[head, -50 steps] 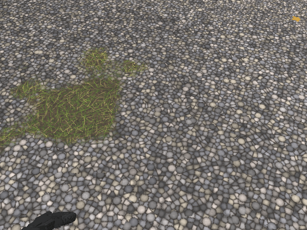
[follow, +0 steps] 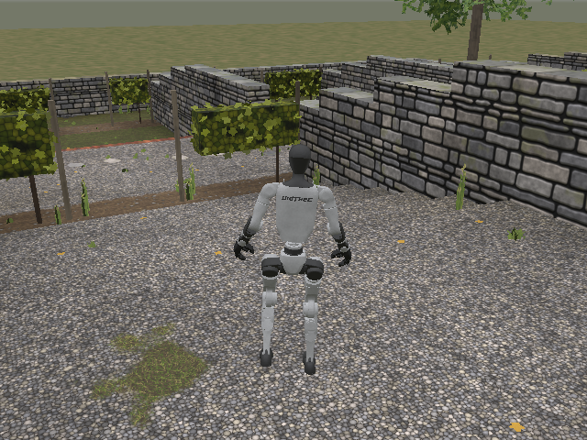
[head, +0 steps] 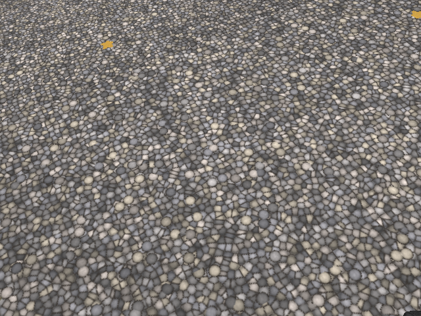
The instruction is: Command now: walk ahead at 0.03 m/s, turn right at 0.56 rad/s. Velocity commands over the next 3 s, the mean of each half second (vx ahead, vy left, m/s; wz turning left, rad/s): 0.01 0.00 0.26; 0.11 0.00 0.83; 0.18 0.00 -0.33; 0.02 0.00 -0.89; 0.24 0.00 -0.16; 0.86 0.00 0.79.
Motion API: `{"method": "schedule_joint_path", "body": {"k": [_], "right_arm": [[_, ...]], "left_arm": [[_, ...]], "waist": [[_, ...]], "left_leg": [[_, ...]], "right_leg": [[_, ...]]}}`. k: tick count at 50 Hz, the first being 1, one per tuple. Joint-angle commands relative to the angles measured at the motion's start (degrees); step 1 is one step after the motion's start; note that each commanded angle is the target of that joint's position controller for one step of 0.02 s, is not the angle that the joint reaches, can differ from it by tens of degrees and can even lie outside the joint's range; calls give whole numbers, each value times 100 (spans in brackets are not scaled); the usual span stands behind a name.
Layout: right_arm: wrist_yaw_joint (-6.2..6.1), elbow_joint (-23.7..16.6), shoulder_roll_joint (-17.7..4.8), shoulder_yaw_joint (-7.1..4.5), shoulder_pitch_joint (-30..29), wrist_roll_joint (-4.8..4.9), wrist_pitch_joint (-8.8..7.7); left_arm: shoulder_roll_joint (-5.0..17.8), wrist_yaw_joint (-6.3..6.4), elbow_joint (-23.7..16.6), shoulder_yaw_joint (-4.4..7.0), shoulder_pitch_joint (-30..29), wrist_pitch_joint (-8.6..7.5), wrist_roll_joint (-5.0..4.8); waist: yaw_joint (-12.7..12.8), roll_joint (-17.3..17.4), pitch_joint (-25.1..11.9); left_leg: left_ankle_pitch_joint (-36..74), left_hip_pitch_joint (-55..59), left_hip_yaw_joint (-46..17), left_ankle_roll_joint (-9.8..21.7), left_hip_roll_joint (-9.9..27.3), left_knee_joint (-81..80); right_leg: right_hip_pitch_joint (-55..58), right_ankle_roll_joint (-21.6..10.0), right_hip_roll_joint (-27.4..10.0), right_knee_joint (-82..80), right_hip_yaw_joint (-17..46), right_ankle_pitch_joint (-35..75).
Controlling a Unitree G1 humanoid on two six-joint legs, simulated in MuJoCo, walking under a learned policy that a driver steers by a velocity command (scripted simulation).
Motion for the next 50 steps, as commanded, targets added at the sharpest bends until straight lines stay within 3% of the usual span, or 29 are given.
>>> {"method": "schedule_joint_path", "body": {"k": [1, 3, 6, 7, 10, 11, 12, 13, 14, 15, 16, 17, 19, 22, 24, 25, 26, 27, 28, 29, 30, 32, 34, 37, 41, 43, 45, 48, 50], "right_arm": [[-4, -248, -396, -78, 174, 35, -38], [34, -203, -205, 24, 196, 61, -12], [141, -100, -42, 143, 296, 81, 29], [170, -90, -57, 151, 307, 100, 39], [196, -197, -434, 61, 294, 94, 30], [181, -296, -683, 16, 224, 42, 19], [149, -383, -1072, -74, 149, 40, -1], [141, -344, -1153, -142, 301, 102, -3], [122, -304, -1088, -142, 589, 46, -16], [96, -228, -1000, -139, 951, -24, -78], [67, -236, -970, -145, 963, -14, -145], [19, -301, -950, -168, 748, 72, -164], [-94, -405, -754, -179, 448, 250, -41], [-178, -535, -770, -268, 409, 233, 220], [-154, -639, -801, -315, 338, 260, 282], [-144, -703, -771, -310, 198, 318, 296], [-140, -730, -615, -269, 264, 339, 294], [-101, -663, -232, -179, 695, 262, 304], [-100, -799, -347, -236, 785, 214, 221], [-86, -753, -804, -355, 831, 156, 169], [-76, -615, -986, -428, 884, 179, 200], [-83, -456, -762, -398, 1027, 163, 302], [-17, -639, -543, -306, 749, 210, 314], [64, -951, -325, -180, 256, 232, 292], [181, -1119, -213, -115, 118, 193, 308], [249, -1187, -228, -97, -35, 223, 336], [305, -1264, -217, -71, -204, 246, 304], [350, -1153, -116, -18, -181, 239, 167], [358, -914, -69, -6, 121, 192, 97]], "left_arm": [[794, 117, -447, 187, -298, -100, 60], [731, 126, -381, 150, -297, -91, 52], [273, 75, -176, -48, -309, -123, 163], [231, 33, -59, -82, -260, -149, 192], [608, 36, 152, 26, -190, -169, 96], [639, 81, 206, 57, -20, -179, 91], [547, 123, 166, 63, 254, -194, 188], [432, 175, 78, 50, -31, -201, 234], [365, 214, -48, 50, -456, -203, 174], [357, 231, -162, 67, -772, -195, 111], [327, 223, -145, 99, -738, -175, 52], [282, 202, -103, 106, -594, -166, 23], [112, 183, -90, 74, -652, -214, 31], [-117, 56, -18, 26, -552, -324, -50], [31, -27, 123, 96, -165, -356, -98], [101, -42, 236, 149, 148, -360, -95], [292, -18, 333, 233, 382, -338, -80], [685, 56, 257, 325, 403, -278, 17], [974, 22, 124, 349, 10, -265, 344], [732, 31, -34, 284, -302, -338, 397], [388, 73, -87, 187, -638, -375, 315], [243, 177, -124, 133, -815, -391, 140], [269, 261, -58, 116, -514, -371, 152], [444, 303, 83, 176, 18, -287, 195], [713, 216, 131, 290, 5, -242, 145], [864, 135, 211, 368, 239, -300, 49], [964, 68, 276, 408, 364, -395, -56], [965, -40, 423, 406, 425, -505, -151], [934, -130, 539, 378, 287, -507, -226]], "waist": [[-90, -803, -1376], [-28, -814, -1400], [84, -977, -1393], [106, -1021, -1270], [19, -977, -683], [128, -617, -553], [440, 266, -513], [277, 973, -467], [-29, 1313, -417], [-310, 1396, -544], [-269, 1091, -684], [-103, 809, -780], [-23, 605, -888], [-55, 818, -1139], [35, 966, -1218], [214, 934, -1217], [244, 750, -1225], [15, -414, -1280], [-181, -1615, -923], [-286, -1293, -750], [-366, -898, -588], [-329, -741, -479], [-106, -799, -453], [242, -834, -562], [279, -852, -685], [414, -842, -801], [443, -874, -644], [330, -758, -424], [72, -595, -273]], "left_leg": [[352, -137, -218, -89, 18, -168], [486, 169, -189, -103, 53, -875], [710, 1116, -111, -42, 230, -1763], [796, 1388, -45, 0, 198, -1996], [1475, 1549, 196, 286, -56, -3116], [2533, 1473, -204, 454, 170, -3291], [3482, 1389, -1040, 812, 687, -3411], [3223, 1309, -1977, 1440, 1148, -3910], [3037, 1589, -2822, 1896, 1464, -4280], [3174, 2062, -3285, 2141, 1704, -4471], [3267, 2318, -3205, 2098, 1652, -4378], [3297, 2422, -2923, 1890, 1481, -4208], [3034, 2489, -2498, 1471, 1043, -4105], [2776, 2242, -2486, 1330, 717, -4039], [2513, 2011, -2698, 1281, 643, -4023], [2128, 1742, -2718, 1153, 516, -3934], [1315, 1161, -2593, 904, 288, -3717], [-392, 248, -1876, 536, -295, -2424], [-1074, -693, -1217, 285, -722, -1144], [-829, -672, -1122, 149, -184, -157], [-401, -655, -986, 70, -74, 216], [296, -858, -792, -119, 58, 773], [615, -987, -479, -279, 195, 809], [655, -1204, -279, -437, 362, 176], [578, -800, -68, -365, 507, -619], [511, -621, 77, -217, 574, -837], [195, -522, 123, 28, 520, -1180], [-255, 48, 249, 427, 393, -1989], [9, 929, 503, 656, 186, -2926]], "right_leg": [[1225, -1107, -1279, -648, 1214, 2909], [1215, -1053, -1235, -570, 1076, 2642], [786, -1013, -1273, -598, 875, 1946], [601, -990, -1293, -629, 854, 1563], [437, -674, -1112, -407, 744, 525], [447, -401, -902, -67, 607, 59], [267, -52, -326, 563, 90, -518], [-32, 318, 238, 1273, -461, -771], [-546, 401, 477, 1798, -314, -1312], [-1112, 409, 490, 2754, 39, -2390], [-1343, 420, 402, 3404, 326, -2557], [-1424, 426, 274, 3464, 477, -2265], [-1270, 491, 205, 2399, 403, -1720], [-397, 573, 460, 1088, 211, -1193], [237, 554, 527, 174, 157, -759], [756, 500, 502, -591, 78, -220], [1486, 361, 149, -1066, 202, 165], [2163, -134, -1189, -1345, 1435, -32], [1474, -890, -2305, -1590, 2874, 397], [1184, -1157, -2469, -1622, 2702, 552], [1017, -976, -2059, -1530, 1959, 511], [1153, -702, -1490, -1372, 956, 714], [1265, -799, -1372, -1364, 360, 1307], [1907, -1022, -1604, -1350, 133, 1720], [2092, -1074, -1873, -1260, -341, 2130], [2105, -1011, -2078, -1656, -283, 131], [2012, -933, -2200, -1980, -37, -1393], [1894, -829, -2217, -2076, -211, -1690], [1528, -736, -2013, -1747, -641, -1278]]}}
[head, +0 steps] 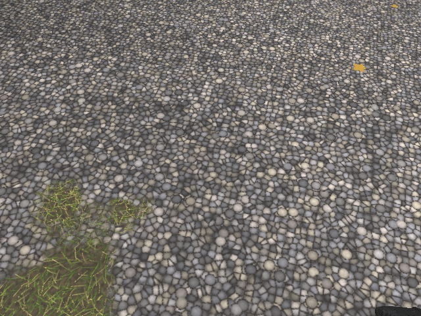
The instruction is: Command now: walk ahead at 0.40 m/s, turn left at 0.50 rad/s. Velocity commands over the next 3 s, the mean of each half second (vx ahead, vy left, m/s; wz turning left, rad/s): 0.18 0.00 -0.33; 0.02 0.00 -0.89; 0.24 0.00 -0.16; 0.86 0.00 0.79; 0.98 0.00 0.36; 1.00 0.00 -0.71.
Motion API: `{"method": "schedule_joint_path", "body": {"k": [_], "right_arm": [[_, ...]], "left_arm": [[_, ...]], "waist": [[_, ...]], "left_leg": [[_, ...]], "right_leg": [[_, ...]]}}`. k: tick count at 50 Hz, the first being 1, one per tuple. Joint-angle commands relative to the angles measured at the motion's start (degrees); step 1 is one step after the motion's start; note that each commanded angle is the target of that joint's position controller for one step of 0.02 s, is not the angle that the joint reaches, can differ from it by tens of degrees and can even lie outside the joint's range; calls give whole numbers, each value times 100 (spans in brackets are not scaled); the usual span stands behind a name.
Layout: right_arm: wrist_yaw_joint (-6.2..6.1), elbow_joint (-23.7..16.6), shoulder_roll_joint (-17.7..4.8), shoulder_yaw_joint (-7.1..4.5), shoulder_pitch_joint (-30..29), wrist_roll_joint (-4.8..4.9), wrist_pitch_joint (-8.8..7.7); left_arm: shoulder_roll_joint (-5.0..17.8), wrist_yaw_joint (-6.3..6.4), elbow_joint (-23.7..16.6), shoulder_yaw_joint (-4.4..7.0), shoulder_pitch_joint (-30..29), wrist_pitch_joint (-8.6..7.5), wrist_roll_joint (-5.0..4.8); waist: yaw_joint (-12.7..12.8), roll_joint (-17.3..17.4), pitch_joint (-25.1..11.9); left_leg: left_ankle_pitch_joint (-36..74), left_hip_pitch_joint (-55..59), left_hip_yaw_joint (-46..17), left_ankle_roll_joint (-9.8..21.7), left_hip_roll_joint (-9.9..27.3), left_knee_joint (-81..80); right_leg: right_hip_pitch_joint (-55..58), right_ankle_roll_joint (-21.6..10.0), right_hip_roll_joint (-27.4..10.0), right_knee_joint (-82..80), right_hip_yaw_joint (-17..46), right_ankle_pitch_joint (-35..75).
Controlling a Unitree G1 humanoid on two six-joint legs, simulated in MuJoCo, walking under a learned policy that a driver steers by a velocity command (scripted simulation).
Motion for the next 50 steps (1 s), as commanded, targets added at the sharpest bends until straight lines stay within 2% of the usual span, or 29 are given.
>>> {"method": "schedule_joint_path", "body": {"k": [1, 2, 3, 4, 5, 6, 8, 9, 12, 15, 18, 21, 22, 23, 24, 25, 26, 27, 28, 29, 32, 40, 43, 44, 45, 46, 47, 48, 50], "right_arm": [[2, -40, -424, -142, 360, -89, -174], [-64, 222, -691, -271, 1089, -135, -173], [-156, 353, -1209, -381, 1988, -193, -197], [-217, 158, -1776, -446, 1629, -202, -269], [-187, 102, -1318, -333, 1642, -208, -360], [-205, 171, -1047, -248, 1461, -238, -429], [-264, 141, -730, -150, 677, -140, -460], [-325, 91, -668, -119, 453, -186, -493], [-491, -16, -633, -116, -84, -297, -528], [-601, 113, -763, -157, 74, -232, -441], [-634, 168, -935, -212, 65, -138, -313], [-591, 113, -990, -248, -190, 43, -237], [-534, 77, -858, -207, -314, 91, -268], [-423, -35, -332, -63, -90, -123, -355], [-361, -185, -207, 7, 589, -305, -417], [-284, -141, -736, -59, 349, -219, -542], [-274, -272, -871, -90, -78, -99, -587], [-323, -235, -834, -100, -160, -186, -579], [-369, -229, -868, -130, -202, -271, -530], [-360, -207, -829, -140, -214, -279, -474], [-354, -53, -454, -45, -73, -268, -418], [-345, 9, -553, -107, -291, -157, -464], [-290, 146, -729, -221, 70, -131, -582], [-303, 215, -890, -291, 247, -161, -593], [-345, 104, -1252, -355, 100, -240, -537], [-336, 89, -1385, -358, 15, -479, -491], [-365, -59, -1075, -307, -212, -452, -502], [-417, -116, -779, -220, -320, -378, -474], [-494, -96, -713, -160, -261, -234, -393]], "left_arm": [[862, -117, -216, 193, -444, -89, -126], [591, -148, -141, 63, -364, -123, -85], [155, -169, -352, -154, -632, -178, 178], [145, -161, -567, -167, -501, -255, 198], [633, -146, -424, -59, -676, -250, 38], [658, -181, -398, -30, -676, -209, -110], [624, -178, -170, 3, -438, -93, -54], [543, -181, -40, -1, -216, -49, -20], [214, -187, -105, -91, -187, 8, 2], [-11, -297, -348, -187, -595, 2, 47], [216, -429, -415, -89, -323, 57, 32], [591, -369, -372, 109, 434, 169, 10], [804, -256, -265, 233, 1088, 173, 31], [1185, -95, -351, 323, 1009, 158, 12], [1649, -114, -634, 374, 683, 78, 209], [1430, -175, -868, 328, 366, 10, 200], [1135, -161, -939, 249, 16, -35, 94], [860, -129, -960, 176, -279, -19, -36], [706, -73, -1017, 128, -502, 16, -92], [651, -4, -1086, 111, -612, 70, -42], [888, 134, -1169, 215, -596, 218, 61], [927, 195, -1299, 244, -708, 462, 35], [850, 157, -1395, 207, -911, 489, -15], [700, 151, -1415, 151, -866, 495, -35], [292, 128, -1339, 34, -303, 508, 27], [615, 90, -1547, 118, -345, 433, 12], [1115, 64, -1413, 243, -284, 391, 49], [1229, 60, -1257, 282, -341, 409, 24], [862, 77, -1125, 169, -291, 480, 69]], "waist": [[-566, -304, -21], [-877, -33, -457], [-1206, 1065, -980], [-908, 1847, -1129], [-1179, 913, -1056], [-1013, 914, -711], [-592, 830, -99], [-439, 899, -14], [-199, 685, 145], [-400, 645, 123], [-269, 673, -166], [177, 649, -563], [576, 307, -855], [292, -934, -780], [-292, -1626, -1707], [19, -675, -2152], [-83, -339, -1326], [-318, 291, -759], [-433, 308, -521], [-509, 135, -414], [-488, -168, -511], [-212, -954, -728], [-393, -1125, -754], [-430, -884, -816], [-72, 383, -1030], [73, 1756, -610], [47, 1401, -438], [-45, 940, -340], [-154, 568, -223]], "left_leg": [[622, 1004, 543, 371, -487, -1628], [1027, 2485, 337, 519, -663, -1897], [2814, 4081, -1315, 771, 524, -1884], [4022, 4380, -3076, 1839, 1984, -2093], [5036, 3930, -2470, 2005, 1999, -2041], [4976, 3588, -1628, 1753, 1685, -1990], [4418, 2766, -717, 1132, 1169, -2315], [4696, 2347, -362, 991, 1031, -2494], [4857, 1725, 481, 786, 802, -2790], [5135, 1903, 829, 686, 793, -2596], [6089, 2249, 915, 655, 951, -1929], [6855, 2176, 957, 491, 895, -424], [6028, 1676, 1003, 251, 625, 805], [1372, 325, 848, -104, -156, 2354], [-1664, -1396, -171, -460, -1412, 4374], [-1241, -1608, -1323, -316, -1088, 4560], [-813, -1720, -1325, -186, -911, 4193], [-461, -1670, -1271, -168, -672, 3633], [-222, -1436, -1254, -178, -539, 3069], [-63, -1072, -1207, -200, -512, 2642], [200, -673, -967, -466, -758, 1514], [863, -72, -1129, -510, -1002, -230], [1274, 611, -1098, -316, -920, -1581], [1726, 1196, -1263, -151, -494, -2179], [1919, 1876, -2441, 366, 841, -2331], [2121, 1524, -3794, 1192, 1559, -2666], [1919, 1390, -3595, 1389, 1681, -2620], [1694, 1220, -2879, 1221, 1275, -2477], [1871, 1242, -2139, 1065, 802, -2354]], "right_leg": [[-181, -919, -1123, -303, 892, 274], [-814, -677, -769, 908, 466, 1813], [-2346, -173, -226, 2982, 298, -105], [-4080, 199, 380, 4342, 672, -1745], [-4043, 219, 154, 4988, 1487, -1797], [-4061, 133, 151, 4958, 1838, -1533], [-3865, 115, 29, 4402, 1949, -581], [-3469, 151, 118, 4335, 1878, -45], [-2882, 259, 183, 3437, 1514, 931], [-2601, 167, 228, 2285, 1243, 1457], [-2241, -84, 451, 1962, 1005, 1201], [-1236, -579, 876, 1583, 812, 754], [-177, -871, 1015, 850, 977, 1422], [781, -1254, 271, 651, 2407, 3982], [2002, -2861, -1121, 242, 5689, 3796], [1893, -2828, -1344, -429, 6081, 2188], [1208, -2473, -1119, -603, 5528, 1386], [496, -2079, -788, -688, 5010, 876], [-44, -1868, -564, -670, 4622, 888], [-483, -1699, -276, -691, 4285, 969], [-804, -1558, 97, -453, 3872, 1934], [-864, -1083, 342, 39, 4538, 778], [-798, -884, 454, 507, 4884, 1002], [-1077, -682, 703, 945, 4696, 369], [-1692, -385, 1336, 2290, 3804, -1461], [-2821, -104, 1614, 3426, 2998, -1958], [-3018, 101, 1060, 4289, 2842, -1552], [-2937, 206, 920, 4581, 2727, -1112], [-3011, 369, 861, 5119, 2501, -667]]}}
Over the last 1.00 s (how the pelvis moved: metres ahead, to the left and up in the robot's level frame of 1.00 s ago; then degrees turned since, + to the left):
0.03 0.04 0.00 38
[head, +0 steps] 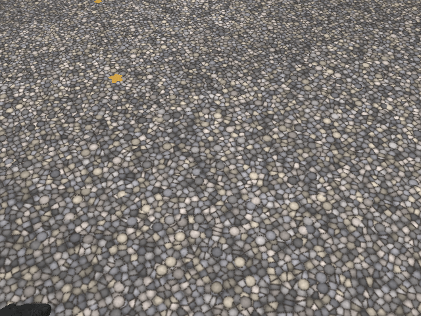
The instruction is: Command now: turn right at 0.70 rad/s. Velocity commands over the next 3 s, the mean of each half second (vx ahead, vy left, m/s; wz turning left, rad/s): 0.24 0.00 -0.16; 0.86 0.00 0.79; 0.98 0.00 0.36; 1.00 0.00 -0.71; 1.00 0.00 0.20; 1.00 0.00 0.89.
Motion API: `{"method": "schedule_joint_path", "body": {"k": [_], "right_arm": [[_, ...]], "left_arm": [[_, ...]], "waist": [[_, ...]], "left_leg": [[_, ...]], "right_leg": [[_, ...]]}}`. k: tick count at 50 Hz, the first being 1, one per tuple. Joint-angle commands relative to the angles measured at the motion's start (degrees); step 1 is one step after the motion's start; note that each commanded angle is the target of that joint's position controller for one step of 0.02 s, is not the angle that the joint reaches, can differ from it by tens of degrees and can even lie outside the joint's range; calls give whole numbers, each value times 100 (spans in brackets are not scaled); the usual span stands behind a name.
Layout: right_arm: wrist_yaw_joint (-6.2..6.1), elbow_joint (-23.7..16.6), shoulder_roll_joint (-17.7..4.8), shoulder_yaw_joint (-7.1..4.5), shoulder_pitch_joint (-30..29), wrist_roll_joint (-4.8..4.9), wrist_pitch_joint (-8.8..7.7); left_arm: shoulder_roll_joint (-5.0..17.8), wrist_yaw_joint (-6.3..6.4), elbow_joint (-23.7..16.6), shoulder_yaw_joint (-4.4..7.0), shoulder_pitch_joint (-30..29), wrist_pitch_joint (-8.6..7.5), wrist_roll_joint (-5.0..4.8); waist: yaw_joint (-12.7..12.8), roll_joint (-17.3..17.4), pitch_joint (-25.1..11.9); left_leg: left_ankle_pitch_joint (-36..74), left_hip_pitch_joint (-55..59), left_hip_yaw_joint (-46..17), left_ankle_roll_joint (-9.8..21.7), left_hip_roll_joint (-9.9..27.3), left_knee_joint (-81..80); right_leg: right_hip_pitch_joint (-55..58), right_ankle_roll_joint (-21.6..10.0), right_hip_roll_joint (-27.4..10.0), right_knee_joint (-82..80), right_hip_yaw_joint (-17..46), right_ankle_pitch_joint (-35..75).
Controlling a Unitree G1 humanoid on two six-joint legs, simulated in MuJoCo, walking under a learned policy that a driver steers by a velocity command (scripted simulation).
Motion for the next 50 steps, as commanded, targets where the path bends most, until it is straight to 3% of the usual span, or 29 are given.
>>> {"method": "schedule_joint_path", "body": {"k": [1, 5, 8, 11, 13, 14, 15, 16, 17, 18, 20, 23, 28, 34, 35, 37, 38, 39, 40, 41, 42, 43, 44, 45, 46, 47, 50], "right_arm": [[-111, -535, -620, -68, -415, 73, -13], [-72, -364, -830, -111, 119, 29, 56], [3, -332, -973, -146, 14, 96, 89], [51, -216, -980, -126, 115, 185, 117], [85, -107, -950, -94, 301, 339, 123], [121, -38, -813, -35, 447, 339, 70], [195, -98, -450, 106, 225, 218, -4], [263, -464, -57, 217, -213, 227, -143], [199, -719, -577, 67, -899, 411, -256], [186, -680, -669, 1, -744, 505, -306], [196, -358, -700, -59, -58, 361, -336], [231, -207, -531, -66, 241, 333, -276], [306, -373, -366, 2, -76, 308, -196], [658, -787, -71, 226, -952, 388, -278], [697, -858, -71, 245, -986, 401, -291], [684, -957, -289, 169, -792, 429, -266], [658, -894, -519, 66, -202, 469, -231], [622, -707, -918, -108, 804, 486, -183], [517, -375, -1417, -380, 2131, 478, -112], [381, -187, -1816, -445, 2269, 455, -56], [371, -456, -1676, -369, 2213, 365, -176], [361, -409, -1209, -259, 2321, 263, -277], [364, -369, -1186, -242, 2157, 202, -361], [364, -433, -1069, -202, 1710, 194, -406], [340, -554, -905, -142, 1274, 137, -424], [310, -641, -786, -95, 989, 111, -414], [193, -574, -644, -28, 852, 276, -412]], "left_arm": [[452, -9, -192, 130, 363, -18, 13], [177, 22, -328, -35, -96, -97, 10], [54, 12, -268, -127, -103, -100, 41], [91, -17, -125, -130, 32, -77, 23], [-34, -85, 162, -168, 541, -86, -13], [10, -101, 316, -153, 829, -97, -56], [183, -71, 458, -104, 1468, -128, -51], [933, -75, 524, 77, 1902, -179, 67], [1027, -84, 554, 128, 1880, -399, 196], [684, -49, 557, 23, 1475, -600, 216], [169, -25, 511, -123, 980, -829, 130], [30, -7, 565, -150, 1028, -969, 160], [92, -5, 802, -133, 1342, -1014, 238], [310, -16, 1143, -114, 1650, -865, 166], [418, -3, 1150, -98, 1554, -810, 176], [726, 64, 1192, -43, 1556, -695, 190], [863, 98, 1181, -17, 1479, -627, 199], [1002, 103, 1118, 18, 1348, -610, 191], [993, 108, 992, 11, 1196, -689, 133], [-96, 4, 750, -286, 1728, -893, 273], [-142, -30, 416, -433, 1433, -1220, 19], [390, -57, 142, -312, 395, -1410, -119], [295, -49, -42, -349, 150, -1485, -189], [165, -23, 40, -377, 212, -1496, -49], [120, -24, 126, -350, 483, -1425, 55], [154, -58, 192, -328, 690, -1312, 83], [166, -58, 110, -318, 416, -1092, 240]], "waist": [[148, 715, -418], [-199, 1055, -715], [-185, 1270, -865], [-182, 1417, -897], [2, 1197, -999], [112, 1050, -921], [452, 424, -832], [682, -1147, -667], [945, -802, 40], [633, -801, 517], [257, -830, 306], [160, -631, 149], [306, -361, 501], [562, -49, 1033], [469, -98, 984], [157, -517, 466], [-241, -756, 39], [-778, -861, -562], [-1451, -488, -1205], [-740, 1478, -1367], [-695, 1568, -2483], [-1049, 764, -1892], [-746, 292, -1167], [-348, -296, -702], [8, -214, -478], [225, 74, -269], [287, 157, 301]], "left_leg": [[886, 765, -1313, 1083, 1442, -991], [1860, 1503, -963, 1318, 1499, -841], [2163, 1339, -705, 1328, 1568, -763], [2210, 1274, -689, 1300, 1642, -612], [-519, 540, -585, 1091, 1489, -784], [-1999, -290, -458, 806, 1311, -756], [-2549, -1726, -209, 381, 925, 321], [-2419, -3334, 763, -27, 178, 2167], [-2068, -3915, -58, 33, 473, 3086], [-1332, -4189, -471, 140, 527, 3414], [-348, -4027, -716, 114, 540, 3513], [663, -3681, -531, -123, 498, 3911], [1548, -3619, -167, -223, 577, 3393], [1412, -3389, 653, 314, 687, 1815], [1182, -3047, 894, 457, 555, 1547], [487, -2209, 1394, 721, 56, 1566], [76, -1493, 1513, 861, -202, 1655], [-153, -78, 1466, 1035, -394, 1684], [22, 2227, 914, 1298, -454, 1156], [-1561, 4215, -1592, 1993, 747, 826], [-3439, 4865, -4814, 2780, 1722, -695], [-3296, 4404, -4728, 2225, 1663, -1295], [-2702, 3497, -4272, 2050, 1566, -1396], [-1998, 2445, -3657, 1960, 1350, -1373], [-1560, 1652, -3109, 1945, 1020, -1397], [-1423, 1101, -2814, 1978, 804, -1529], [-774, -186, -2033, 1906, 453, -1835]], "right_leg": [[-632, 255, -487, 1107, -361, 215], [-466, 357, -609, 36, -569, -7], [360, 298, -686, -1038, -791, -143], [1009, 172, -614, -2181, -981, 161], [2223, -160, -454, -3553, -1323, 921], [3060, -370, -454, -3660, -1298, 741], [4177, -693, -1257, -3963, -119, -256], [4388, -1460, -2739, -4731, 2044, -2287], [3476, -1966, -3110, -5401, 2940, -3001], [3340, -1767, -2937, -5438, 2484, -2514], [3419, -1225, -2465, -5329, 1212, -1229], [3126, -947, -2183, -5500, -34, 38], [2862, -845, -2099, -5707, -1270, 1085], [3568, -712, -2267, -5697, -2159, 2449], [3635, -669, -2246, -5462, -2358, 3736], [4018, -632, -2316, -4488, -2509, 7464], [4083, -631, -2365, -3555, -2550, 8844], [3640, -650, -2389, -2309, -2499, 9366], [2281, -518, -2142, -578, -2400, 8365], [-449, -179, -1095, 1867, -2047, 1181], [-1515, -225, -290, 3108, -590, -403], [-1956, -456, -666, 2860, -56, 255], [-1922, -532, -841, 2358, -121, 564], [-1558, -505, -1070, 1862, -140, 741], [-1124, -439, -1222, 1519, -64, 890], [-910, -327, -1283, 1338, -84, 928], [-621, 48, -1346, 225, -454, 1251]]}}
Over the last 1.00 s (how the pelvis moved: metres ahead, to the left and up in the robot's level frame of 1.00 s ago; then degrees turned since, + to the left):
0.28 0.09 -0.01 -42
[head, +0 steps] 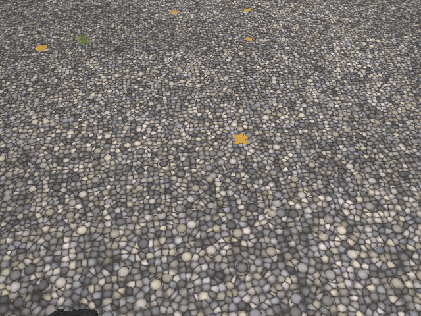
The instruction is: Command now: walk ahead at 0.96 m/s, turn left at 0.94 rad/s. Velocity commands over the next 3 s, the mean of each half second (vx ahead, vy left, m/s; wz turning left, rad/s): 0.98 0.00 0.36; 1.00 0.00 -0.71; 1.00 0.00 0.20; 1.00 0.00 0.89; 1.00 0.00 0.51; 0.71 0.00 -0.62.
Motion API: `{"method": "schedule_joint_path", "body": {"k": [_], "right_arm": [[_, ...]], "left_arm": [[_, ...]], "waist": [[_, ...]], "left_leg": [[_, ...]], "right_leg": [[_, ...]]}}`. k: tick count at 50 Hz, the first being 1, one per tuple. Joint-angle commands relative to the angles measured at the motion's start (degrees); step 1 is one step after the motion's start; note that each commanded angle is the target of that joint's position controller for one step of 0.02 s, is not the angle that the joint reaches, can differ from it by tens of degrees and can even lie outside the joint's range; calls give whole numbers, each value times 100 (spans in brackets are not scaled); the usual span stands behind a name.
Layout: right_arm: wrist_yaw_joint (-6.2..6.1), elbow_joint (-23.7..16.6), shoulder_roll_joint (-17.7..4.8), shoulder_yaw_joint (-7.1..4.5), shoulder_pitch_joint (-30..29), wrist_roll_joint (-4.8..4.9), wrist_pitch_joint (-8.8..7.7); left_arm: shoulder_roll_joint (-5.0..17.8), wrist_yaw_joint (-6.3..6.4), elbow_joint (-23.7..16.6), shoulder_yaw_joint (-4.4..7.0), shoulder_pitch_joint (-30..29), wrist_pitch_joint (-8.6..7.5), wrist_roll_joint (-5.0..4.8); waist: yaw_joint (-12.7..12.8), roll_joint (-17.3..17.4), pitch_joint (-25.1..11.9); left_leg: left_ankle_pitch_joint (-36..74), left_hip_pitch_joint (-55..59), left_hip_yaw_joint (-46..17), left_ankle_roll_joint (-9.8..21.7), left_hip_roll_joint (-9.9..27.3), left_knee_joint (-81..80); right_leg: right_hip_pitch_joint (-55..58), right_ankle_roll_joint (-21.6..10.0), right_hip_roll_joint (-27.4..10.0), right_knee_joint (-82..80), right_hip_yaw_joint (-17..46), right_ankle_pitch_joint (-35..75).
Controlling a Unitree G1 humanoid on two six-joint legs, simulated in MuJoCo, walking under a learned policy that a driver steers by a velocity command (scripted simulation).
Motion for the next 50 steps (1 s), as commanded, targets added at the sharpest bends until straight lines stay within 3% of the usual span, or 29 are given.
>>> {"method": "schedule_joint_path", "body": {"k": [1, 4, 9, 11, 12, 13, 14, 15, 16, 17, 18, 19, 21, 25, 28, 30, 32, 33, 34, 35, 36, 37, 38, 40, 42, 44, 46, 48, 50], "right_arm": [[-169, -510, -725, -170, -636, 75, -143], [-269, -315, -892, -224, -390, 130, -90], [-320, 103, -749, -209, 161, 176, -60], [-269, 137, -876, -225, 70, -11, 57], [-206, 46, -861, -168, -211, -163, 94], [-176, -82, -262, 19, 42, -261, 38], [-126, -88, 289, 194, 1153, 239, -83], [-171, -35, -337, 155, 539, 347, -105], [-137, -234, -593, 117, -462, 287, -141], [-123, -426, -519, 163, -1199, 101, -217], [-103, -570, -398, 167, -1440, -27, -291], [-50, -591, -288, 184, -1404, -29, -321], [-11, -557, -204, 213, -1281, -32, -331], [52, -817, -138, 331, -2086, -180, -460], [73, -913, -299, 235, -2543, -81, -514], [-6, -881, -451, 114, -2419, -38, -535], [-72, -732, -693, -86, -1699, 46, -523], [-113, -577, -809, -194, -814, 79, -500], [-192, -414, -1222, -319, 398, 74, -437], [-101, -326, -1662, -344, 431, -84, -359], [-55, -336, -1108, -281, 162, -53, -343], [-70, -313, -750, -219, -150, 0, -336], [-52, -272, -509, -152, -418, -89, -314], [-65, -162, -167, -72, -870, -122, -342], [-61, -47, -179, -97, -983, 42, -371], [-47, 122, -425, -188, -836, 77, -417], [-80, 363, -777, -311, -558, -99, -450], [-198, 556, -465, -188, -104, -74, -470], [-314, 661, -515, -129, 144, -53, -456]], "left_arm": [[615, 17, -426, 184, -134, 80, 158], [294, -38, -690, 93, -1048, 15, 100], [715, -97, -701, 287, -1185, -47, -155], [1055, -75, -475, 518, -109, -57, -211], [1228, -36, -299, 604, 948, -8, -235], [1527, 10, -137, 635, 2075, 36, -105], [1706, -134, 224, 675, 2251, 53, -54], [1014, -147, 102, 534, 2021, 79, -115], [702, -105, 160, 464, 1822, 159, -77], [790, -136, 282, 466, 1863, 205, -7], [749, -158, 303, 441, 1712, 212, 9], [535, -159, 307, 361, 1549, 216, 44], [334, -163, 353, 292, 1497, 230, -75], [728, 21, 383, 451, 1462, 243, -235], [933, 87, 440, 534, 1679, 281, -306], [802, 75, 623, 520, 1938, 357, -277], [808, 62, 646, 529, 1935, 472, -251], [792, 46, 559, 508, 1759, 512, -181], [407, 35, 374, 361, 1812, 535, 17], [-381, 37, 274, 168, 2929, 460, -313], [-9, 106, 385, 205, 2543, 478, -485], [324, 134, 317, 298, 1769, 514, -415], [466, 137, 251, 350, 1323, 572, -280], [313, 34, 121, 395, 1117, 716, -254], [210, -41, 27, 391, 963, 880, -336], [215, -133, -157, 358, 523, 906, -280], [252, -208, 7, 392, 784, 787, -167], [330, -324, -5, 424, 134, 567, -244], [291, -477, -256, 368, -672, 412, -45]], "waist": [[319, 92, 560], [-133, 370, 462], [-319, 804, 158], [314, 953, -465], [985, 985, -1116], [1155, -4, -2099], [476, -3256, -2841], [776, -2119, -1947], [907, -1014, -1084], [902, 55, -493], [667, 100, -286], [406, -69, -120], [132, -306, 19], [197, -146, 415], [349, -254, 354], [292, -429, 208], [-200, -427, -94], [-754, -337, -609], [-1159, 424, -1649], [-350, 2704, -2365], [-457, 2204, -1555], [-500, 1418, -689], [-404, 634, -355], [-16, 810, 41], [146, 755, 219], [61, 355, 384], [138, -102, -6], [-58, -136, 354], [-193, -165, 647]], "left_leg": [[-153, -1156, -1721, 936, 1093, -1797], [111, -1750, -1316, 513, 750, -1619], [514, 285, -1852, 282, 1416, -924], [2995, 1061, -1793, 129, 1555, 241], [3733, 683, -1512, -68, 1389, 1539], [2440, -686, -1321, -207, 1008, 3779], [-1266, -2499, -873, -544, 216, 5712], [-994, -3130, -824, -454, 676, 5914], [-853, -3376, -616, -390, 855, 5923], [-826, -3310, -432, -347, 1010, 5614], [-661, -3243, -448, -320, 1188, 5059], [-550, -2996, -487, -321, 1326, 4653], [-537, -2770, -420, -445, 1404, 3910], [808, -2095, -218, -838, 1372, 1739], [2074, -410, -74, -1045, 982, 866], [2012, -17, -148, -1098, 940, 703], [1025, 636, -82, -1010, 888, 592], [681, 1645, -160, -937, 1080, 713], [-953, 3162, -1477, -658, 2185, 628], [-2413, 3986, -4399, 242, 3336, -476], [-3136, 3244, -5020, 302, 3321, -1184], [-2231, 2475, -3970, 184, 3150, -1167], [-1152, 1784, -2979, 147, 2956, -1091], [-22, 884, -1750, 154, 2609, -1133], [270, 643, -1088, 77, 2587, -1506], [714, 778, -730, 215, 2745, -1700], [1447, 1159, -192, 308, 2735, -1169], [939, 1672, 214, -157, 2511, -1065], [392, 824, 947, -398, 2179, -1223]], "right_leg": [[-154, 343, 44, -1149, -481, 735], [975, 472, 486, -3000, -805, 2233], [962, 304, 384, -4051, -443, 2566], [1748, -28, 562, -3876, -699, 1619], [3000, -218, 469, -3589, -819, 1237], [5019, -622, -399, -3135, 480, -37], [6193, -1611, -1720, -5051, 4286, -2744], [5703, -1407, -1519, -5580, 4669, -3451], [5016, -1320, -1269, -5394, 3631, -2656], [4179, -1295, -912, -5393, 2934, -1602], [3703, -1367, -694, -5367, 2543, -1064], [3261, -1372, -456, -5480, 2250, -785], [2808, -1505, -272, -5700, 2021, -452], [1641, -1491, -173, -5883, 1392, 61], [858, -1293, -112, -6174, 1280, 154], [1297, -1163, -142, -5788, 1260, 431], [1644, -911, 13, -4691, 1087, 1373], [1299, -686, 263, -3376, 873, 1710], [494, -465, 601, -1339, 547, 740], [-790, -258, 928, 711, 161, -1467], [-1590, -285, 596, 1354, 80, -861], [-1727, -301, 351, 1486, -91, -376], [-1463, -350, 85, 1338, -140, -85], [-1066, -394, -328, 723, 44, 125], [-1009, -438, -543, 108, 5, 50], [-1417, -393, -608, -477, -32, 269], [-1365, -364, -481, -313, -202, 1468], [-2201, -613, -191, -1146, 70, 2384], [-1181, -688, 64, -2472, -482, 4188]]}}
Over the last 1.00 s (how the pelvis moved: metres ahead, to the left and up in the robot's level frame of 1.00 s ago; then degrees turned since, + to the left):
0.40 0.08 0.00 24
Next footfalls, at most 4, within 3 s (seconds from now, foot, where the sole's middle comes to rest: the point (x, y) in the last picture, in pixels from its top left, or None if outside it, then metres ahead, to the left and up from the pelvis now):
0.24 right None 0.46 -0.15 -0.77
0.68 left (162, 240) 0.75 0.18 -0.77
1.22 right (264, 175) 1.16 -0.24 -0.95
1.58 left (228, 115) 1.56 -0.10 -0.95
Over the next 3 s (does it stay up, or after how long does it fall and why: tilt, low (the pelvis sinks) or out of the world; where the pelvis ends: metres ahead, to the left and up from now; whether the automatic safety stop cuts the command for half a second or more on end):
stays up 2.52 0.20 -0.51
